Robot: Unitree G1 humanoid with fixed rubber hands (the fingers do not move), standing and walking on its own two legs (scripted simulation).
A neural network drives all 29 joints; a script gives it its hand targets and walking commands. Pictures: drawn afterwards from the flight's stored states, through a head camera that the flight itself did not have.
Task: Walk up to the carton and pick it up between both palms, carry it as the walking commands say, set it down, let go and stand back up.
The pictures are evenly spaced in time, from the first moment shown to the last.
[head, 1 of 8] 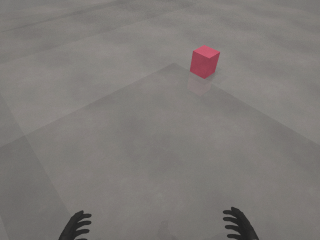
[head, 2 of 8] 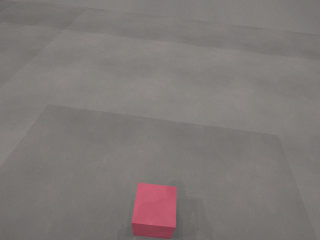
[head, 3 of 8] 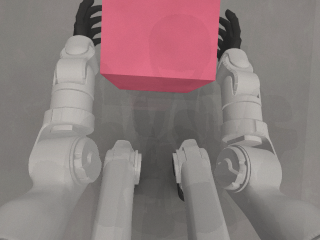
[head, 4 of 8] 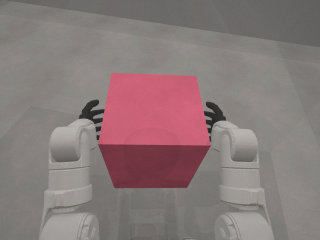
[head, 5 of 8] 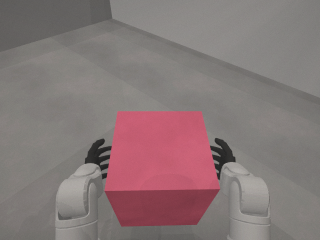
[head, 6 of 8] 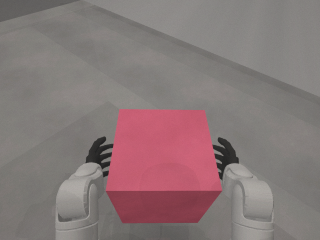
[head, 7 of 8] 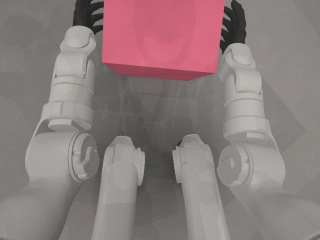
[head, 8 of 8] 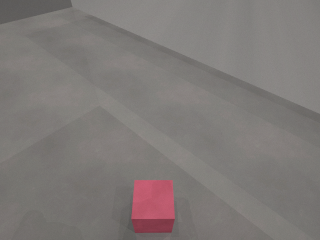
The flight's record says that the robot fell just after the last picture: no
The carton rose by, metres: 0.70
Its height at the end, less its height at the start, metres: +0.00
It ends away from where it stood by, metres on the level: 1.53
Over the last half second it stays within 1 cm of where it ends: yes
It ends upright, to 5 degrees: yes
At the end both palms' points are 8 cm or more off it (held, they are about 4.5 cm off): yes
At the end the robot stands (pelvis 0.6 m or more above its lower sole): yes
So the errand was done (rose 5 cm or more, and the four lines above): yes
